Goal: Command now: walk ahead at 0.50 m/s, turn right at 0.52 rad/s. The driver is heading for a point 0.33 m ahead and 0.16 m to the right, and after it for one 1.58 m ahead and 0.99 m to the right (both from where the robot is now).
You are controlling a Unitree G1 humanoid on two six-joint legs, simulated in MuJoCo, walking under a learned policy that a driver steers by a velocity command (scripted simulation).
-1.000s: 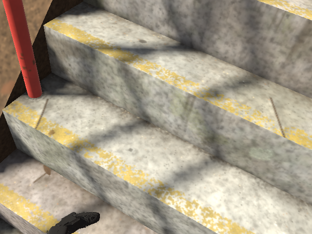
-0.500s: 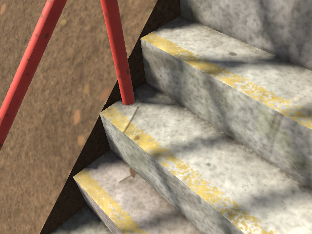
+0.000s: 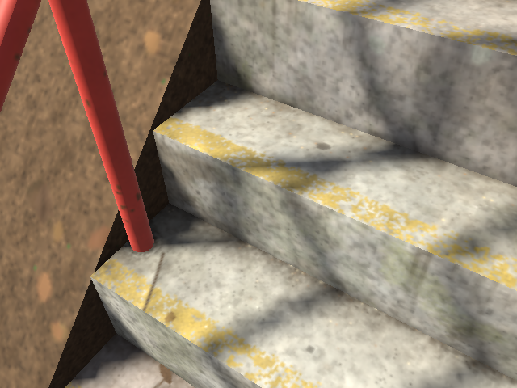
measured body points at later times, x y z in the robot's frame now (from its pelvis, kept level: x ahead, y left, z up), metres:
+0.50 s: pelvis -0.02 -0.04 +0.04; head +0.02 -0.07 +0.48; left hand +0.12 +0.22 -0.07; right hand +0.22 -0.31 -0.01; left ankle -0.03 +0.09 -0.44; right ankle -0.07 -0.06 -0.68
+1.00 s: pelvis +0.02 -0.06 +0.07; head +0.08 -0.10 +0.51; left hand +0.11 +0.19 -0.06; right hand +0.24 -0.30 +0.01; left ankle +0.13 +0.03 -0.51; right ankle -0.10 -0.06 -0.66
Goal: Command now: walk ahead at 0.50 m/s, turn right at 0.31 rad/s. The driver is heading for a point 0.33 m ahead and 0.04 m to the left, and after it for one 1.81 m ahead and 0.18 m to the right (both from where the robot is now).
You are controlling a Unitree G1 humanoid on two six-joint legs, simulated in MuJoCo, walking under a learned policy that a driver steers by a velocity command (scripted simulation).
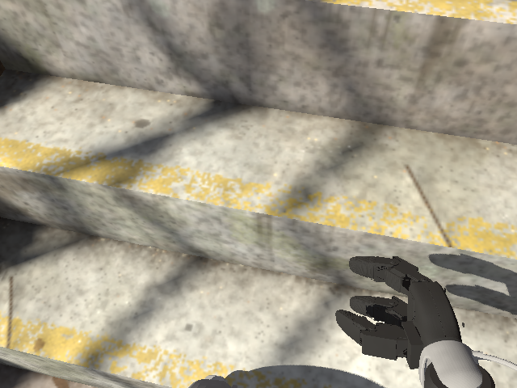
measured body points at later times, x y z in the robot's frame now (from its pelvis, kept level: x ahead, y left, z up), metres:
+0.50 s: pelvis +0.05 -0.06 +0.11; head +0.07 -0.07 +0.56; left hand +0.18 +0.16 -0.01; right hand +0.23 -0.31 +0.03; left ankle +0.04 +0.06 -0.34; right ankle +0.04 -0.17 -0.58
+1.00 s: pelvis +0.15 +0.07 +0.15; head +0.17 +0.11 +0.59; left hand +0.39 +0.30 +0.10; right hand +0.23 -0.16 +0.03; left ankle +0.12 +0.15 -0.58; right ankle +0.07 -0.07 -0.24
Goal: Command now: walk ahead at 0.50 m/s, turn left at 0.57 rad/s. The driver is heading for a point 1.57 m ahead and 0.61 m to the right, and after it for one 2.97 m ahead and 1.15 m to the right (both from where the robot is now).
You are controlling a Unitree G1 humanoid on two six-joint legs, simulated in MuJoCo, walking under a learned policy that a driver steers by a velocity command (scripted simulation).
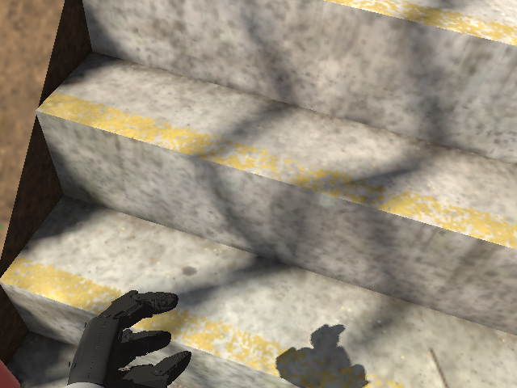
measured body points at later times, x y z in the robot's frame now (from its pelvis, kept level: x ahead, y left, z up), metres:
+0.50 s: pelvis +0.16 +0.02 +0.17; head +0.13 +0.05 +0.62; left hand +0.21 +0.27 +0.01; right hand +0.36 -0.20 +0.13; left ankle +0.16 +0.15 -0.28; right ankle +0.18 -0.04 -0.50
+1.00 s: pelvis +0.36 +0.12 +0.24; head +0.40 +0.15 +0.68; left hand +0.63 +0.31 +0.14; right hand +0.41 -0.16 +0.14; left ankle +0.31 +0.24 -0.50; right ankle +0.23 +0.02 -0.15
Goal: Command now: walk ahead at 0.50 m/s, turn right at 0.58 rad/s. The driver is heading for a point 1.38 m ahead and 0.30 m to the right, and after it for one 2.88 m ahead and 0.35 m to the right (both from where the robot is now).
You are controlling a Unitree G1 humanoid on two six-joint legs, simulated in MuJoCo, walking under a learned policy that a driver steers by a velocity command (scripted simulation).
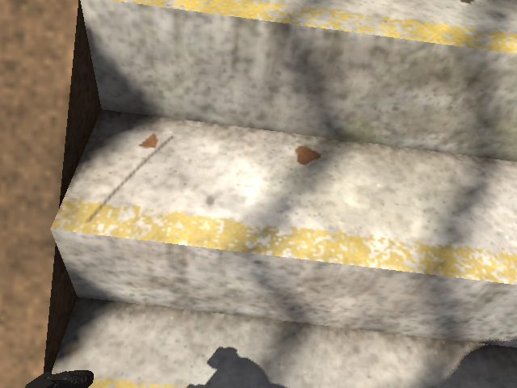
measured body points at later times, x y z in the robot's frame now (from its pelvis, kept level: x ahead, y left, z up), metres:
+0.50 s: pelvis +0.06 +0.06 +0.15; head +0.09 +0.08 +0.60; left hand +0.44 +0.00 +0.16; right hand -0.17 -0.09 +0.05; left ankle +0.15 +0.10 -0.53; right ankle -0.06 -0.06 -0.37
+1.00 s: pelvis +0.00 +0.00 +0.06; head +0.03 -0.01 +0.51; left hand +0.22 +0.15 -0.07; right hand +0.05 -0.31 +0.00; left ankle +0.12 +0.11 -0.50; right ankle -0.08 -0.08 -0.70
